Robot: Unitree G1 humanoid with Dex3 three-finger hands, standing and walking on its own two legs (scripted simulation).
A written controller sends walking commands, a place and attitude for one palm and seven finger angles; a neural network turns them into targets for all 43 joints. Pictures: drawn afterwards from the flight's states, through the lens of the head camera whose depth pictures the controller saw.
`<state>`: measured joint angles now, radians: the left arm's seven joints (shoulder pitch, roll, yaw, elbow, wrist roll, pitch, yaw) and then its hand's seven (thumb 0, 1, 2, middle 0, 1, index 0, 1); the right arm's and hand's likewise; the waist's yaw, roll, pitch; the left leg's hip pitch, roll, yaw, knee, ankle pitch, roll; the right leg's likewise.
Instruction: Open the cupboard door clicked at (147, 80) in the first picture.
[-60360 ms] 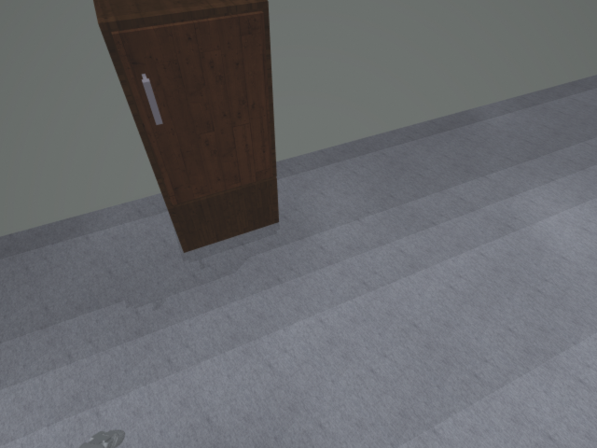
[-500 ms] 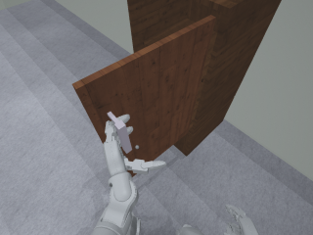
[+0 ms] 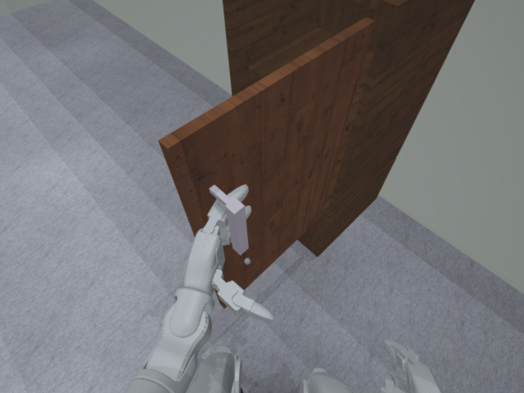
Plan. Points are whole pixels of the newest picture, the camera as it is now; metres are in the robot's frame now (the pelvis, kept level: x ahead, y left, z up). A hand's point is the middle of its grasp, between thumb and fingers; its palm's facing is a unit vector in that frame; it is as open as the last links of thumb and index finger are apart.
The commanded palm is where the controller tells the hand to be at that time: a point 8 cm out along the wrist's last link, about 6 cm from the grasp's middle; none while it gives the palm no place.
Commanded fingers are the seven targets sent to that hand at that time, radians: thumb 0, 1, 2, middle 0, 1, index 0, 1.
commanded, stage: slide the hand sideways off the handle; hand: left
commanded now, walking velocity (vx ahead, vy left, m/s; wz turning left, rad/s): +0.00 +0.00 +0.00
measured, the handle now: (229, 221) +0.36 +0.07 +0.05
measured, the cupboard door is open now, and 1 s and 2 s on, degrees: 91 90 90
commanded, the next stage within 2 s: draw the hand back to the body in 0.96 s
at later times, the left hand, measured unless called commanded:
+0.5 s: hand (225, 285) +0.27 +0.07 +0.04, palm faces -0.08 -1.00 +0.02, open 16.2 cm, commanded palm +0.24 +0.13 +0.04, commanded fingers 0.00 -0.50 0.30 -0.15 -0.30 -0.15 -0.30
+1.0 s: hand (188, 316) +0.22 +0.11 +0.04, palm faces -0.01 -1.00 -0.02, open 16.2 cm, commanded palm +0.20 +0.17 +0.04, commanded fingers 0.00 -0.50 0.30 -0.15 -0.30 -0.15 -0.30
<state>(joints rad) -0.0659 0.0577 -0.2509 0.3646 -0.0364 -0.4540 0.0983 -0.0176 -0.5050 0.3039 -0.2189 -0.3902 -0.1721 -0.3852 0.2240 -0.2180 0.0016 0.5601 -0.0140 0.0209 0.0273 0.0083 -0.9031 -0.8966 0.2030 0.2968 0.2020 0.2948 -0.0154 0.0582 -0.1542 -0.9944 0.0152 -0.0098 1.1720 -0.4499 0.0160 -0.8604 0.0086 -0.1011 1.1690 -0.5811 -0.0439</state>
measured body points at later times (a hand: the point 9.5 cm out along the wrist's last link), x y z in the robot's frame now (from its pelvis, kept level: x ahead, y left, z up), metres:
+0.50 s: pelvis +0.01 +0.00 +0.00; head +0.07 +0.00 +0.44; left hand +0.26 +0.12 +0.04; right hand +0.18 -0.22 -0.09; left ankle +0.06 +0.11 -0.64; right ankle +0.00 -0.10 -0.64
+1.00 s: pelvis +0.02 -0.02 -0.01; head +0.08 -0.03 +0.43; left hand +0.22 +0.17 +0.04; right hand +0.20 -0.25 -0.10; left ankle +0.06 +0.11 -0.64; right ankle +0.00 -0.10 -0.64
